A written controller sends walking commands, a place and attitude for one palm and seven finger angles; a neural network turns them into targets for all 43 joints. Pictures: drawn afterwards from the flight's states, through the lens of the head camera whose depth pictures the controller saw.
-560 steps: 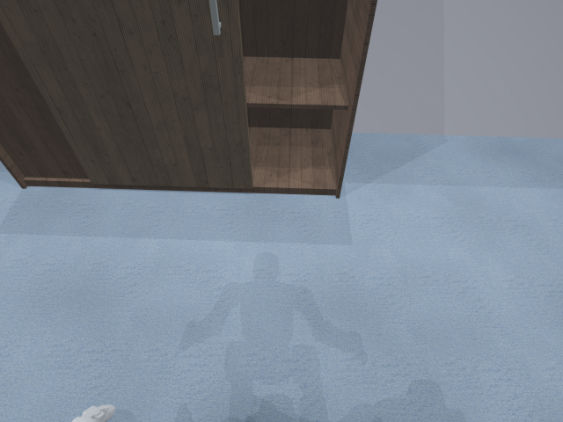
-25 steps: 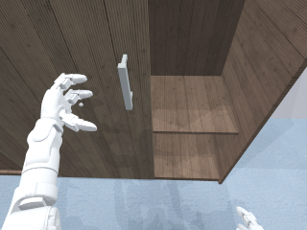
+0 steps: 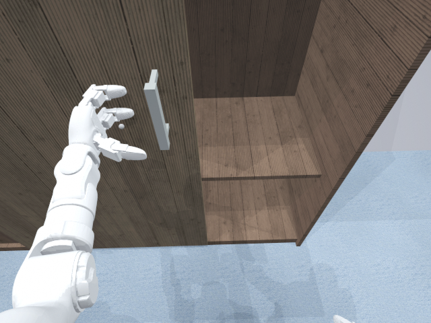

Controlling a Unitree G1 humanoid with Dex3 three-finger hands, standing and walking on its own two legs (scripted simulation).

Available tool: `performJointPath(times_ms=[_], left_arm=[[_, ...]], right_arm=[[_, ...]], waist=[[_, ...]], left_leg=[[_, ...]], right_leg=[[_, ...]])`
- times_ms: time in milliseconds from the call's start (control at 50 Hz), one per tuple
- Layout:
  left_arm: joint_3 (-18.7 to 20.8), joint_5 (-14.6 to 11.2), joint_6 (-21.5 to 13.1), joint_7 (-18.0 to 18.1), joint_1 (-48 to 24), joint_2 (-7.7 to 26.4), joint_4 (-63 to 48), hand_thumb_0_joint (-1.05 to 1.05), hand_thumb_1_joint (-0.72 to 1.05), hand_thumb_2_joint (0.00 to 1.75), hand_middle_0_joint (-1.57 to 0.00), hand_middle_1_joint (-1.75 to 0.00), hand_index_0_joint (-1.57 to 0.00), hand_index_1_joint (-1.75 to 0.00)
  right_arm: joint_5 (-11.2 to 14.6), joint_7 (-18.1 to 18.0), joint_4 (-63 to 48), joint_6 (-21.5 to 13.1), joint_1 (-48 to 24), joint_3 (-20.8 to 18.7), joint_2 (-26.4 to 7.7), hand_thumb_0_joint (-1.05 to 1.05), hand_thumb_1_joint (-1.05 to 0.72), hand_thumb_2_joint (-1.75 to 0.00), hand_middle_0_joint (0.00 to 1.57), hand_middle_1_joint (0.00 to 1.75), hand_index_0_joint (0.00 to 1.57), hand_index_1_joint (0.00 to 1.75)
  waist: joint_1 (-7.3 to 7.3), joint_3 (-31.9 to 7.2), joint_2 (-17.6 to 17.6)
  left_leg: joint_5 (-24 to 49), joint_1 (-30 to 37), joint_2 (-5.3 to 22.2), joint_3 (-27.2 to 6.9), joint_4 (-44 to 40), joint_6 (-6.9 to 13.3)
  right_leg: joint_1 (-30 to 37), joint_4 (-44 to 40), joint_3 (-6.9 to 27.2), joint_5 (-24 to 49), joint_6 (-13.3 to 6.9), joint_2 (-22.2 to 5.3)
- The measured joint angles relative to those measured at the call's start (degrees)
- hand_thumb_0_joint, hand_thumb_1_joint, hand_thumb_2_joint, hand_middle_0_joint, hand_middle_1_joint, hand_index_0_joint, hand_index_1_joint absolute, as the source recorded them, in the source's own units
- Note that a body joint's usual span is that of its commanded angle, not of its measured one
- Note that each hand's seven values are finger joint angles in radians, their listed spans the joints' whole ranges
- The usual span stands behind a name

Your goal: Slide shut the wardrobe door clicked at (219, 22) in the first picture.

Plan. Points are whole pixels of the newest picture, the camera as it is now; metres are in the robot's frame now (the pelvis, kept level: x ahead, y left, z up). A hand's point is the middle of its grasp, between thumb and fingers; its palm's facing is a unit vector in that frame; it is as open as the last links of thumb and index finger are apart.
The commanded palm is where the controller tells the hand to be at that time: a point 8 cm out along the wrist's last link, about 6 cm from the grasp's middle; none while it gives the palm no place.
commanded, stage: move the hooked fingers beside the handle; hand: left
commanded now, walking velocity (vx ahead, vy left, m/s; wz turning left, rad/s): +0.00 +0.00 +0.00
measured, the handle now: (159, 112) +0.49 +0.11 +0.12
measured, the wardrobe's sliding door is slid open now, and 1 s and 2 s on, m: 0.42 0.42 0.42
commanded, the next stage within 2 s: feel for the door with the fingertips in 0.76 s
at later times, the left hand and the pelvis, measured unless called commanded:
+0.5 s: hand (120, 131) +0.43 +0.18 +0.13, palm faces +0.05 -1.00 -0.01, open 14.0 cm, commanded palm +0.41 +0.23 +0.13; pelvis -0.01 +0.00 +0.00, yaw +0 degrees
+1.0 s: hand (128, 128) +0.44 +0.17 +0.13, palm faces +0.03 -1.00 -0.01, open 14.0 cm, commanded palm +0.41 +0.21 +0.13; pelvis +0.00 +0.01 +0.00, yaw +0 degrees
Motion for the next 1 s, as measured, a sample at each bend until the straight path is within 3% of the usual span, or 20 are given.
performJointPath(times_ms=[260,400,520,620,1000], left_arm=[[1.32,-0.82,-2.01,-2.02,1.23,1.52,0.6,-0.01,-0.5,0.3,-0.3,-1.2,-0.3,-1.2],[-0.7,-1.13,-1.9,-1.05,1.0,-0.51,-0.46,-0.01,-0.5,0.3,-0.3,-1.2,-0.3,-1.2],[-0.31,0.23,-1.6,0.13,-0.55,-0.08,2.16,-0.01,-0.5,0.3,-0.3,-1.2,-0.3,-1.2],[-0.6,-0.14,-2.72,-0.03,-0.49,-0.55,1.16,-0.01,-0.5,0.3,-0.3,-1.2,-0.3,-1.2],[-2.85,-0.05,-1.67,1.69,-0.43,-2.25,-0.3,-0.01,-0.5,0.3,-0.3,-1.2,-0.3,-1.2]], right_arm=[[0.22,0.16,-0.26,1.47,1.6,-0.89,-0.87,0.01,-0.9,-0.9,0.21,0.3,0.2,0.29],[0.26,0.27,0.16,1.14,0.69,-0.83,-0.66,0.01,-0.9,-0.9,0.2,0.3,0.2,0.29],[0.09,0.38,-1.04,1.06,-0.7,-0.13,0.02,0.01,-0.9,-0.9,0.21,0.3,0.2,0.29],[0.03,0.46,-1.18,0.84,-0.49,-0.08,0.37,0.01,-0.9,-0.9,0.21,0.3,0.2,0.29],[-0.16,0.73,-0.29,0.92,0.52,-0.7,0.13,0.01,-0.9,-0.9,0.21,0.3,0.2,0.29]], waist=[[-0.16,-0.15,0.01],[0.32,-0.55,0.12],[-0.08,-0.4,-0.21],[0.27,-0.53,-0.14],[0.45,-0.21,0.18]], left_leg=[[-0.15,-1.7,0.22,0.16,0.99,0.04],[-0.2,-1.42,-0.16,-0.12,1.15,0.26],[-0.29,-1.91,-0.32,0.13,1.59,0.4],[-0.41,-1.84,-0.34,0.23,1.59,0.44],[-0.56,-1.74,-0.35,-0.13,1.28,0.39]], right_leg=[[-1.43,0.22,0.17,0.35,-0.01,0.23],[-0.95,0.26,-0.05,0.25,0.25,-0.19],[-1.6,0.85,0.23,0.18,0.34,-0.32],[-1.56,0.84,0.34,0.1,0.42,-0.33],[-1.33,0.57,0.0,-0.2,0.42,-0.37]])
